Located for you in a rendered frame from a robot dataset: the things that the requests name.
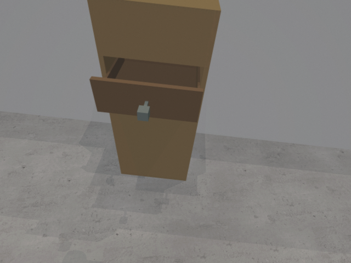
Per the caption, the drawer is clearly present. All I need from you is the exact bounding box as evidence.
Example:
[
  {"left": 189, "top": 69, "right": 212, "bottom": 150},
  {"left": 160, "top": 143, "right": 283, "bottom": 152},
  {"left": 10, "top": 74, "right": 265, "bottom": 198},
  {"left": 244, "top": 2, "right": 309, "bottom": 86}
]
[{"left": 89, "top": 58, "right": 203, "bottom": 122}]

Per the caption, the cabinet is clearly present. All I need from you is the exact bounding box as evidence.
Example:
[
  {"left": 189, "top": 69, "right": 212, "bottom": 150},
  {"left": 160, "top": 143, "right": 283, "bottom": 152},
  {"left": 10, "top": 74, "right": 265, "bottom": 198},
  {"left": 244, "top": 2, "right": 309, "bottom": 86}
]
[{"left": 87, "top": 0, "right": 221, "bottom": 181}]

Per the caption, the handle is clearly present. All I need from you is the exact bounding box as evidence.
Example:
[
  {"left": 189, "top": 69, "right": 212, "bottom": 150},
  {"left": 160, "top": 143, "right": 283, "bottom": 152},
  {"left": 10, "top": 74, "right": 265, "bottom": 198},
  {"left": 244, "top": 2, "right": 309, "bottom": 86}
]
[{"left": 137, "top": 101, "right": 150, "bottom": 122}]

